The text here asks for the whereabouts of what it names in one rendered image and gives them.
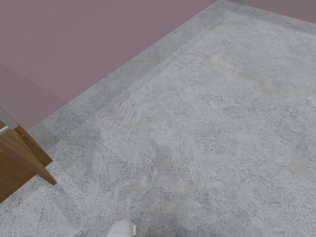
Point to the cupboard door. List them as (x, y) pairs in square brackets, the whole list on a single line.
[(13, 145)]

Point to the handle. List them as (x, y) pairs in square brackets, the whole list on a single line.
[(11, 124)]

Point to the left robot thigh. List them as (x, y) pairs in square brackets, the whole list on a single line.
[(122, 228)]

